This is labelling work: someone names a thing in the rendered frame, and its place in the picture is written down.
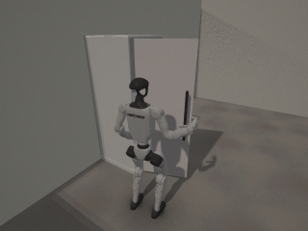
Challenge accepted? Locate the robot right hand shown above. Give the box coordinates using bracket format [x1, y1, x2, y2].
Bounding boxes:
[178, 116, 198, 131]

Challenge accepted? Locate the right robot forearm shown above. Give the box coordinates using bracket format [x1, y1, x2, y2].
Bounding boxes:
[167, 125, 195, 140]

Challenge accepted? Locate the left robot foot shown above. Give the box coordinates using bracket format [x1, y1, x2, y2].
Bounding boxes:
[130, 192, 143, 211]

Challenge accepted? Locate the left robot forearm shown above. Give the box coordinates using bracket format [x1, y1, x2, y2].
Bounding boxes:
[117, 130, 130, 138]

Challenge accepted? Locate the handle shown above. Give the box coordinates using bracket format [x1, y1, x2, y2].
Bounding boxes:
[182, 90, 189, 141]

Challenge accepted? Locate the robot left hand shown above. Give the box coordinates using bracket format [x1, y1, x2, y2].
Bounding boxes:
[126, 130, 133, 140]

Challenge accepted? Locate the left robot upper arm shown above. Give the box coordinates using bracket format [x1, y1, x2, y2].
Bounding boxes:
[114, 102, 131, 133]

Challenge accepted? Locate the fridge door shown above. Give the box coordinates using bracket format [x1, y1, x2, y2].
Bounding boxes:
[134, 38, 199, 178]

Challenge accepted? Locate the right robot upper arm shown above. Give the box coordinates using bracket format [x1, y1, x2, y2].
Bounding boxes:
[149, 106, 172, 141]

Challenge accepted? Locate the robot right shin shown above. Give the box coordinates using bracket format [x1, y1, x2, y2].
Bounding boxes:
[154, 176, 167, 212]

